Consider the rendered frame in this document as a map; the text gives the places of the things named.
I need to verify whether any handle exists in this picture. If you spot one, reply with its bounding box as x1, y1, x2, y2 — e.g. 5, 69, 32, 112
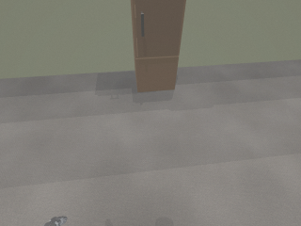
140, 11, 145, 37

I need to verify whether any left robot hand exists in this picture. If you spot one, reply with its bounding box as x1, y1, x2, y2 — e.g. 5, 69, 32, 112
43, 216, 67, 226

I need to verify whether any cupboard door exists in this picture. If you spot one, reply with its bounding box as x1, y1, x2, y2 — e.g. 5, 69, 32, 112
135, 0, 184, 57

